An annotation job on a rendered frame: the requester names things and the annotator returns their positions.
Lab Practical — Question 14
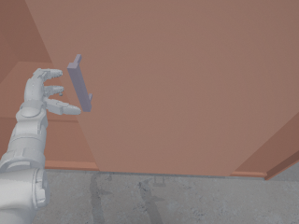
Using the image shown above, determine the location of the handle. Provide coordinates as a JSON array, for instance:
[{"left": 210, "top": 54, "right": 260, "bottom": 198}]
[{"left": 67, "top": 54, "right": 93, "bottom": 112}]

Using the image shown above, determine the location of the left robot upper arm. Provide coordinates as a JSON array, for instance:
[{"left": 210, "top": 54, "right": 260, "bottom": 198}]
[{"left": 0, "top": 167, "right": 50, "bottom": 224}]

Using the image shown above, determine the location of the robot left hand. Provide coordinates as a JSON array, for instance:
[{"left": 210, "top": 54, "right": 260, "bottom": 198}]
[{"left": 24, "top": 68, "right": 81, "bottom": 115}]

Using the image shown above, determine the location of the left robot forearm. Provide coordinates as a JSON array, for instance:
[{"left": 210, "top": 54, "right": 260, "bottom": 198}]
[{"left": 0, "top": 100, "right": 49, "bottom": 174}]

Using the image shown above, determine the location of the wardrobe door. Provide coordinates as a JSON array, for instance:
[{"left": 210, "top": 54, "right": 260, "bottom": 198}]
[
  {"left": 235, "top": 112, "right": 299, "bottom": 173},
  {"left": 25, "top": 0, "right": 299, "bottom": 176}
]

